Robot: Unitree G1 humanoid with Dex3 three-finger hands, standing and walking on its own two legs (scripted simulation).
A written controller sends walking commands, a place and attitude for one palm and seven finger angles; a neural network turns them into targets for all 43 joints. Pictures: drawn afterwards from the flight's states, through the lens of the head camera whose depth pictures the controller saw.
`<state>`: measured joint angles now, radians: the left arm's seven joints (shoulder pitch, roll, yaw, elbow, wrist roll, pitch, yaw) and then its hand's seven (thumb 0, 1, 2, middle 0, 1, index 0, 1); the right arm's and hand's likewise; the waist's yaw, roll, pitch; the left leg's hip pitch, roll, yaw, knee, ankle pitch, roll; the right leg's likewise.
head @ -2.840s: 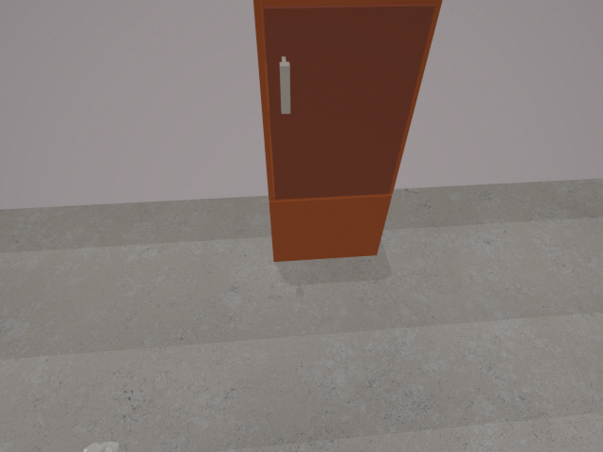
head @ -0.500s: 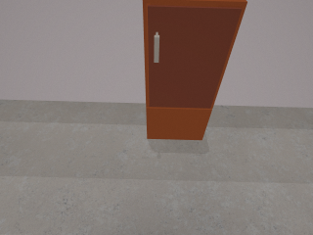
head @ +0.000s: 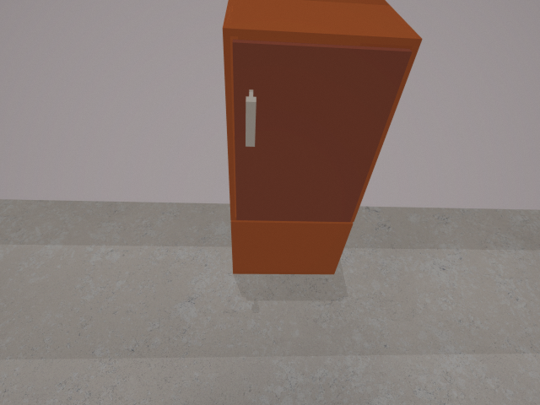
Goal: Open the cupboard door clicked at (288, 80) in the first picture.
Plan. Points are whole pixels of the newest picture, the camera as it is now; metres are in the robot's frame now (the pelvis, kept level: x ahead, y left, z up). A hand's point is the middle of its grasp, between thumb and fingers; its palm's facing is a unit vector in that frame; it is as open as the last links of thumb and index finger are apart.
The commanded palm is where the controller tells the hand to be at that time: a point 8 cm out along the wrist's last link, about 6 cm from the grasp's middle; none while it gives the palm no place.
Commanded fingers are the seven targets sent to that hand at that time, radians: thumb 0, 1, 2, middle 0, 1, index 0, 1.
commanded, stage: take the last steps up to it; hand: left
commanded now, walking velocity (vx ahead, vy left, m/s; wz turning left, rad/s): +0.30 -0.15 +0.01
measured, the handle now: (250, 118) +0.75 +0.11 +0.04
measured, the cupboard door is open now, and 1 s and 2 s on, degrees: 0 0 0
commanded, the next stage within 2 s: come to a stop and stand still in 0.36 s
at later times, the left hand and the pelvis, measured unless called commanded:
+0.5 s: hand out of the picture +0.15 +0.06 -0.18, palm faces +0.08 -0.99 -0.10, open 7.4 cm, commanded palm none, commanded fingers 0.00 0.90 0.90 -0.20 -0.30 -0.20 -0.30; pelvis +0.18 -0.08 +0.00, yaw +2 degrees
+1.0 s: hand (230, 346) +0.27 +0.09 -0.17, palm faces +0.07 -0.95 -0.30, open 7.4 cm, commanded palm none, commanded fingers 0.00 0.90 0.90 -0.20 -0.30 -0.20 -0.30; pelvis +0.21 -0.12 -0.02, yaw +0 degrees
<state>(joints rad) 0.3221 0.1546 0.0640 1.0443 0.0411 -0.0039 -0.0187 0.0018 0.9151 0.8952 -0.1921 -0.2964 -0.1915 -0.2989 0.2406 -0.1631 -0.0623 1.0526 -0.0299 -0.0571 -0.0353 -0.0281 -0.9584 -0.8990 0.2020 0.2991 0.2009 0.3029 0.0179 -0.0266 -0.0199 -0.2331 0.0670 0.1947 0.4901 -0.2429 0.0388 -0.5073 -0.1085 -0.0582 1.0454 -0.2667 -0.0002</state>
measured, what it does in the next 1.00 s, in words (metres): walks ahead: right foot, then left foot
